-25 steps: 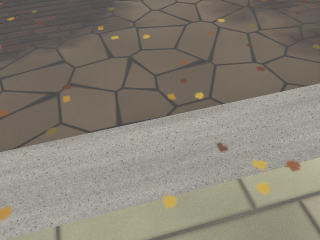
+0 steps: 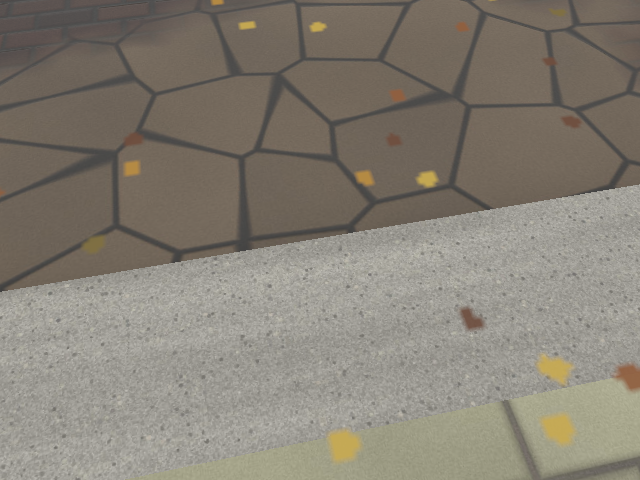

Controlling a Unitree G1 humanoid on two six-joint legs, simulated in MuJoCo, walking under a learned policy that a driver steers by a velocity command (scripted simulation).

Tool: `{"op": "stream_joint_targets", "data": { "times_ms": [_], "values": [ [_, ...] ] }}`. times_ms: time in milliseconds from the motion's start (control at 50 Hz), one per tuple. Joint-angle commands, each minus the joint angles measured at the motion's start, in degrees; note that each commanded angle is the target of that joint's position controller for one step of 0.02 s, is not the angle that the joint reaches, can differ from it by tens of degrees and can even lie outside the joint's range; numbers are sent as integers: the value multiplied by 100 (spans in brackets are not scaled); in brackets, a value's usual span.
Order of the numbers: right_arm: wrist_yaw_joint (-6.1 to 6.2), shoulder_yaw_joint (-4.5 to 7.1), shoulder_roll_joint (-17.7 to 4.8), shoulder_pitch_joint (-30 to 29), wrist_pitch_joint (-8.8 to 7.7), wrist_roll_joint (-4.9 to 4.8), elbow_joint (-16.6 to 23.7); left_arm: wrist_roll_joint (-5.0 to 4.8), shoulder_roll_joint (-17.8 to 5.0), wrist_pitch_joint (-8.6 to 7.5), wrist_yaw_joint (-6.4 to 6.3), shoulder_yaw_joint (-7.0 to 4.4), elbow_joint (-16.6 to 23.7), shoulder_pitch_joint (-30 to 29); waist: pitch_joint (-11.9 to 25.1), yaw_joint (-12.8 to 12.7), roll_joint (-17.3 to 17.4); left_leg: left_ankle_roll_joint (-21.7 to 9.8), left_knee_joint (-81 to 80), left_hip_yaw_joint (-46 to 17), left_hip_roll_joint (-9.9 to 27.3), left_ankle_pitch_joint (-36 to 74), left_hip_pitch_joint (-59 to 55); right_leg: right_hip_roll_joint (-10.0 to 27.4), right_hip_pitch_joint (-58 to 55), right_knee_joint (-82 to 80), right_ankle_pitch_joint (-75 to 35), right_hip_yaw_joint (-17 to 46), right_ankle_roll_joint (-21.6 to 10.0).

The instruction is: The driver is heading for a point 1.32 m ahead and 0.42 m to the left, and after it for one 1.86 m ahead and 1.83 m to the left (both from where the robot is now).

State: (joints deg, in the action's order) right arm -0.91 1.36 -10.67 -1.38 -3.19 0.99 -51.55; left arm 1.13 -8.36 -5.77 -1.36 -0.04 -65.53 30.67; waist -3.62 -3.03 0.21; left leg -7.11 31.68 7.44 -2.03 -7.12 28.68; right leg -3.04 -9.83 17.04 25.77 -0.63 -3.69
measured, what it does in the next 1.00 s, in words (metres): walks ahead, turning left: left foot, then right foot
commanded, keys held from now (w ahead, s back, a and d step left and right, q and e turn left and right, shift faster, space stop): w+q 1.00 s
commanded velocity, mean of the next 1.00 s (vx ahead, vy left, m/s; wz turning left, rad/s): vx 0.49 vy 0.00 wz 0.46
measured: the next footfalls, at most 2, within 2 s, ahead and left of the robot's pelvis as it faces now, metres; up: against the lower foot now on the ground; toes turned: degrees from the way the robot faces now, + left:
left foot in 0.02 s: +0.17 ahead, +0.06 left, +0.00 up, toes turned +4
right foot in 0.54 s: +0.50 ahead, -0.06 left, +0.00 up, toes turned +16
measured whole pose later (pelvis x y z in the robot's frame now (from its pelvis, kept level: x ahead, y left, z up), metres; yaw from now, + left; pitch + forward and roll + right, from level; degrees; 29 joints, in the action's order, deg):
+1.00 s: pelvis +0.53 +0.06 +0.02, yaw +31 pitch +1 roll -2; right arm -4.2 2.9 -13.1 2.7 0.6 2.3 -40.5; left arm 1.2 -12.7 -4.6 -0.7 -2.9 -51.8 24.1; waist -2.8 -3.7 1.6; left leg -5.2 41.4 4.3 3.1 -5.8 35.4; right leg 0.6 -2.7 16.0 19.7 -15.6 0.0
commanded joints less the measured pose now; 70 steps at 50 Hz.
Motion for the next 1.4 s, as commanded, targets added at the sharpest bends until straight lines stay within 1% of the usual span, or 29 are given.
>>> {"op": "stream_joint_targets", "data": {
  "times_ms": [20, 40, 60, 80, 100, 140, 240, 440, 480, 520, 540, 560, 580, 600, 620, 660, 780, 900, 980, 1020, 1060, 1080, 1100, 1120, 1140, 1180, 1220, 1280, 1400],
  "values": [
    [166, 424, -1235, 3034, -81, 134, -605, -31, -839, -35, 9, -143, 351, -77, 1457, 1448, -33, -500, -448, -1415, 1056, -888, -3725, 915, 1948, 3860, -4452, -102, -298],
    [116, 500, -1594, 3007, -46, 204, -578, -148, -192, -6, 104, -82, 397, 632, 1896, 894, 1219, -1499, -1143, -4556, 2553, -1090, -4878, -215, 3985, 6057, 332, -123, -72],
    [45, 476, -1336, 2489, -3, -38, -556, 0, -744, 10, 109, -209, 476, 74, 1437, 844, 466, -1439, -1762, -4935, 2243, -2049, -4331, 93, 4600, 6343, -26, 413, -200],
    [26, 375, -988, 1853, -19, -87, -422, 34, -839, -25, 134, -252, 740, -620, 536, 658, 318, -1250, -1915, -4019, 2070, -1954, -3446, 403, 4833, 6078, -664, 362, -228],
    [1, 304, -688, 1627, -66, -58, -409, 51, -798, -65, 145, -262, 828, -924, 188, 514, -32, -1103, -2066, -3479, 1826, -1136, -2752, 577, 4601, 5731, -1003, 341, -209],
    [55, 204, -417, 1702, -154, -35, -538, 137, -619, 36, 176, -261, 890, -917, 71, 165, -38, -867, -2146, -2682, 1370, 34, -1964, 754, 4006, 5160, -1082, 346, -46],
    [129, 260, -788, 2276, -229, -65, -578, 155, -595, 263, 208, -274, 1361, -1732, -73, 157, 150, -859, -2313, -2164, 1063, 702, -1618, 781, 4269, 3962, -1436, 60, 373],
    [172, 291, -829, 3296, -79, 23, -471, 10, -701, 236, 252, -210, 2363, -3847, -28, 875, 439, -538, -1539, -2383, 953, 2274, -2894, 396, 4679, 1952, -2340, -28, 500],
    [221, 331, -923, 3133, -56, 38, -368, -13, -787, 180, 246, -222, 2432, -3674, 26, 704, 514, -428, -1234, -2496, 986, 2564, -2905, 302, 4132, 1525, -2064, 36, 394],
    [199, 385, -1090, 2817, -91, 21, -232, -26, -1032, 98, 177, -326, 2192, -2663, 477, 228, 467, -195, -323, -2436, 790, 3330, -2585, 47, 2571, 1040, -1810, -32, 204],
    [147, 389, -1065, 2685, -141, -36, -161, 34, -1257, 15, 111, -414, 2011, -1825, 964, -186, 202, -68, 757, -2204, 484, 2931, -2104, 351, 1334, 780, -1996, 192, 23],
    [129, 304, -691, 2689, -194, -115, 118, 193, -1753, -19, 14, -527, 1994, -847, 1941, -467, -435, 21, 2352, -1846, 152, 966, -1257, 1856, -77, 780, -1157, 1619, -243],
    [151, 261, -346, 3405, -133, -315, 270, 228, -2131, 73, 41, -627, 2015, -1030, 2473, 22, -1797, 158, 3710, -1294, -574, -2604, 318, 3048, -960, 150, -1057, 4077, -926],
    [221, 346, -864, 3243, -17, -100, 129, 147, -1522, 164, 60, -544, 2137, -1452, 1812, 157, -788, 116, 4276, -1326, -18, -2132, 767, 2827, -266, 56, -430, 4014, -880],
    [170, 369, -851, 2769, 8, -8, 192, 105, -1031, 162, 65, -415, 2206, -1822, 1002, 176, -240, 154, 4191, -1291, 164, -1572, 802, 2507, 566, -54, -642, 3032, -738],
    [73, 370, -657, 2403, 73, 76, 322, 110, -820, 107, 58, -348, 2111, -1864, 456, 291, -296, 243, 3842, -1223, 455, -1174, 602, 2037, 1438, -330, -1693, 1738, -513],
    [-151, 348, -520, 1717, 337, 133, 766, -4, -948, -91, 88, -402, 1866, -1324, 276, 411, -500, 393, 3507, -1010, 606, -498, 1069, 1841, 1573, -654, -3165, 324, -497],
    [-300, 200, -410, 506, 314, 104, 1296, -2, -1098, -40, 81, -423, 1779, -993, -36, 188, -519, 375, 1629, -535, 592, 550, 944, 1697, 1496, -705, -3358, -635, -397],
    [-359, 187, -502, -10, 314, 131, 1597, 8, -1315, 73, 26, -473, 1660, -634, -164, 37, -504, 114, 801, -137, 452, 70, 689, 1922, 903, -474, -3887, -943, -340],
    [-315, 229, -586, 103, 311, 162, 1628, 4, -1486, 156, -1, -510, 1626, -584, 3, 131, -567, -82, 553, 86, 149, -514, 203, 1941, 629, 155, -5426, -1201, -265],
    [-238, 336, -736, 1044, 269, 199, 1382, 3, -1657, 265, -16, -540, 1602, -524, 586, 527, -591, -328, 236, 109, -296, -946, -971, 1919, 637, 1659, -6464, -1347, -215],
    [-158, 431, -881, 2008, 212, 251, 1059, -18, -1607, 301, -3, -510, 1652, -570, 1118, 972, -310, -492, -260, -124, -338, -616, -2364, 1782, 1318, 2958, -5679, -1479, -71],
    [-66, 569, -1421, 2533, 168, 303, 983, -82, -1073, 303, 62, -374, 1941, -427, 1806, 1023, 607, -921, -528, -2247, 1219, -1499, -4157, 1412, 3179, 4803, -2469, -1426, 144],
    [-19, 641, -1862, 2539, 206, 83, 1096, -72, -1049, 272, 143, -374, 2302, -584, 2275, 897, 1221, -1564, -1467, -5053, 2458, -1086, -4817, 350, 4740, 6313, 646, -651, 399],
    [58, 607, -1644, 2552, 267, 13, 1019, -35, -1317, 255, 145, -441, 2404, -1264, 1638, 1060, 365, -1401, -1550, -4188, 2246, -416, -4484, 629, 5325, 6388, 19, 13, 366],
    [115, 432, -1100, 2042, 180, -1, 886, -77, -1131, 165, 159, -360, 2305, -1240, 640, 546, 25, -972, -1594, -2754, 1744, 1024, -3010, 1013, 4876, 5551, -619, 56, 305],
    [106, 317, -826, 1772, 67, -40, 850, 89, -1053, 342, 205, -352, 2101, -835, 471, 148, 126, -660, -1823, -2028, 1302, 1556, -2174, 1132, 4070, 4959, -771, 98, 343],
    [62, 327, -926, 1994, -98, -72, 686, 62, -968, 537, 301, -376, 2007, -810, 377, 57, 182, -524, -2079, -1579, 1100, 1855, -2024, 1030, 4065, 4549, -1206, 9, 362],
    [122, 306, -1019, 2506, -169, -41, 411, 10, -858, 551, 363, -342, 2270, -1965, 1, 439, 375, -9, -2255, -794, 1044, 2549, -2356, 578, 4467, 3301, -2532, 205, 271]
  ]
}}
Keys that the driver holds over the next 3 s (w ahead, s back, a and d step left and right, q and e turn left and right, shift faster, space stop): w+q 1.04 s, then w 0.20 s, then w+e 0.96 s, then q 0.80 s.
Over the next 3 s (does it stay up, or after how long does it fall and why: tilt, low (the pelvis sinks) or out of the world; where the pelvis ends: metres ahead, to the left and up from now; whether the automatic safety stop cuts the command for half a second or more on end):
stays up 1.20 0.52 -0.14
